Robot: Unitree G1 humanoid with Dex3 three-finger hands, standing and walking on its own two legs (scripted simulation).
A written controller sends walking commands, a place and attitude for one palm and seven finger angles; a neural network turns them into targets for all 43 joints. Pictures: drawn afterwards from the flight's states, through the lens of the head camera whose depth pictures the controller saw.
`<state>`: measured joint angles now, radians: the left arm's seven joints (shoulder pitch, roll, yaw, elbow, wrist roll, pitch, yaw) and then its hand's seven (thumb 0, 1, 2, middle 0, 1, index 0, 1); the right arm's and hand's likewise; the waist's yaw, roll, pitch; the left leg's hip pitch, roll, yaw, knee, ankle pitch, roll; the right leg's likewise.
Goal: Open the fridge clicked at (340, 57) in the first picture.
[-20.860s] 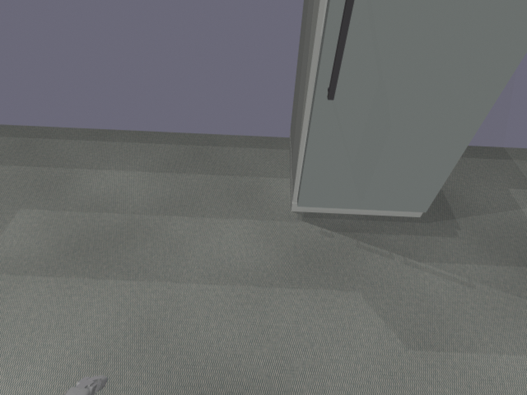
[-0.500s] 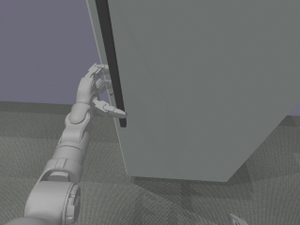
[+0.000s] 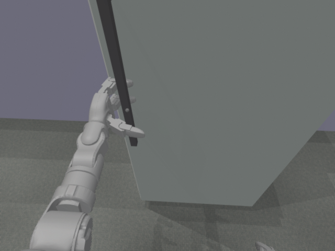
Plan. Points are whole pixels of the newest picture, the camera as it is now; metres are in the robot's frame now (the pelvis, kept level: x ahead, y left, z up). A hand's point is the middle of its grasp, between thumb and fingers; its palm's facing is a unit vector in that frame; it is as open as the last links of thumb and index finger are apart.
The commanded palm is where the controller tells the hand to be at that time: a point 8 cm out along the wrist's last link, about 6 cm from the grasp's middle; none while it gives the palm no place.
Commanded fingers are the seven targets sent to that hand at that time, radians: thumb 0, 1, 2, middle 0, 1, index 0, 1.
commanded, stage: slide the fingers in behind the handle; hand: left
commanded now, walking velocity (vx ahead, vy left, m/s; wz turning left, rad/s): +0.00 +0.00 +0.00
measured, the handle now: (125, 88) +0.47 +0.11 +0.16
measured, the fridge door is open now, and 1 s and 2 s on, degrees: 0 0 0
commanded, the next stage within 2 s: grip the handle and tug to test in 0.54 s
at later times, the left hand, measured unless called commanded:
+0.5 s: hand (129, 110) +0.42 +0.10 +0.13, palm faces -0.07 -1.00 +0.00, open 14.0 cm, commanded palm +0.40 +0.16 +0.13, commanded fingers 0.00 -0.50 0.30 -0.30 -1.20 -0.30 -1.20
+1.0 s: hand (128, 110) +0.42 +0.10 +0.13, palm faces -0.07 -1.00 +0.00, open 10.9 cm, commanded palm +0.40 +0.16 +0.13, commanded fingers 0.00 0.39 0.68 -0.40 -1.33 -0.40 -1.33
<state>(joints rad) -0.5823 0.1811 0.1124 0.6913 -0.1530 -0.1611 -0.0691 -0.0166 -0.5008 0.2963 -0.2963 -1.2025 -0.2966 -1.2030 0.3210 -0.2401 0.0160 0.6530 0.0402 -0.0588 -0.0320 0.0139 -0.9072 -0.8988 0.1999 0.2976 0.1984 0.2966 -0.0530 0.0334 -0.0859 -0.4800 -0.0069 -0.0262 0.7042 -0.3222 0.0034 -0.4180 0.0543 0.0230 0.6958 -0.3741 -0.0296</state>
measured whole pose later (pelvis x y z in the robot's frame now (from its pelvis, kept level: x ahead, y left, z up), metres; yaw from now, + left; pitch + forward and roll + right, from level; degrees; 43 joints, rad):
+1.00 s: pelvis +0.00 +0.01 +0.00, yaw +0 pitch +6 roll -1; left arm -0.61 0.16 0.11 0.74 -0.14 -0.17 -0.04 -0.01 -0.05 0.49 -0.35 -1.27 -0.35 -1.27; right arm 0.32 -0.23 0.02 0.66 0.04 -0.05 -0.03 0.01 -0.91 -0.90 0.20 0.30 0.20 0.30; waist -0.06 0.03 -0.08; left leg -0.48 -0.01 -0.02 0.70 -0.32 0.01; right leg -0.42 0.05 0.03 0.69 -0.37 -0.02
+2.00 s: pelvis +0.01 +0.00 +0.00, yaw -2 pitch +6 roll +0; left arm -0.49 0.17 0.13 0.62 -0.15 -0.16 -0.04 0.01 0.80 0.81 -0.41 -1.40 -0.37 -1.40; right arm 0.34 -0.24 0.01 0.64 0.04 -0.05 -0.02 0.01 -0.91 -0.90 0.20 0.30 0.20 0.30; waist -0.07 0.03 -0.09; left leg -0.44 0.01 0.00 0.67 -0.33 0.00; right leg -0.40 0.06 0.05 0.67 -0.37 -0.03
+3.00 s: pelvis +0.12 +0.02 +0.03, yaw -10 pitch +4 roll +0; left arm 0.51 0.20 -0.09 -0.44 -0.05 -0.03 0.05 0.00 0.68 0.79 -0.37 -1.35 -0.36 -1.38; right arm 0.19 -0.24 0.02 0.49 -0.03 0.05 -0.04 0.02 -0.91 -0.90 0.20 0.30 0.20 0.30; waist -0.01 0.07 -0.04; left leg -0.13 -0.04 -0.02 0.49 -0.26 0.03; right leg -0.29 0.00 -0.03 0.75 -0.33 0.01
